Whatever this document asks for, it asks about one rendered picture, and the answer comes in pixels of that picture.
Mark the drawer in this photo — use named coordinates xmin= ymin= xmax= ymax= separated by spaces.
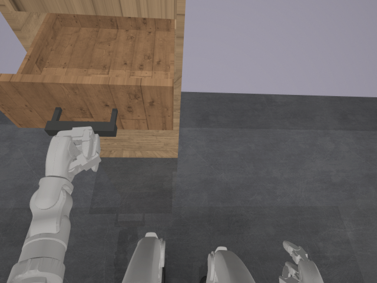
xmin=0 ymin=13 xmax=175 ymax=130

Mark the robot left forearm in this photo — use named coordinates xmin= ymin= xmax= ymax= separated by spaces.
xmin=7 ymin=176 xmax=74 ymax=283

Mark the robot right thigh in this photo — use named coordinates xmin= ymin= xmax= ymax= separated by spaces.
xmin=208 ymin=250 xmax=255 ymax=283

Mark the robot left hand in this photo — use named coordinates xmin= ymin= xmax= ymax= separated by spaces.
xmin=45 ymin=126 xmax=101 ymax=182

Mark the cabinet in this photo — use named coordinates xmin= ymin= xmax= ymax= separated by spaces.
xmin=0 ymin=0 xmax=186 ymax=158

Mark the robot thigh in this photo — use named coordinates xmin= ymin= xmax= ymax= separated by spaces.
xmin=208 ymin=250 xmax=255 ymax=283
xmin=122 ymin=236 xmax=165 ymax=283

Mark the handle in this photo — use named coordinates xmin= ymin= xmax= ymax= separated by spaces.
xmin=44 ymin=107 xmax=118 ymax=137

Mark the robot left thigh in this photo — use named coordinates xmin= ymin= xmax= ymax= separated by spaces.
xmin=122 ymin=236 xmax=165 ymax=283

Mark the robot right hand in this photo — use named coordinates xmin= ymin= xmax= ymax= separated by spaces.
xmin=279 ymin=241 xmax=324 ymax=283

